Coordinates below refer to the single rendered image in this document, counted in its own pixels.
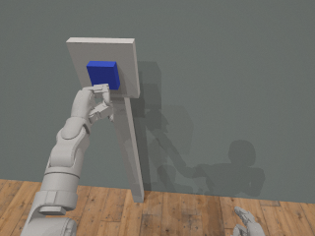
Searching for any panel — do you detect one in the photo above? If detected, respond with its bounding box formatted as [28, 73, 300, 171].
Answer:
[66, 37, 145, 204]

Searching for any right robot hand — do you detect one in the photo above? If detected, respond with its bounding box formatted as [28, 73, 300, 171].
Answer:
[230, 206, 266, 236]

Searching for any left robot upper arm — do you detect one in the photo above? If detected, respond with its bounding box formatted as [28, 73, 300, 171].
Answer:
[23, 217, 77, 236]

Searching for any left robot forearm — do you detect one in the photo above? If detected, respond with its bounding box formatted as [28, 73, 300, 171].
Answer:
[20, 117, 92, 236]

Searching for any left robot hand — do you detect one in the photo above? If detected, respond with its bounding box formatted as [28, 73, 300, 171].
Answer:
[71, 84, 114, 127]

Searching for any button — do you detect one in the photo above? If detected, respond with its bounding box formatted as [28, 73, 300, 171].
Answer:
[86, 61, 120, 90]

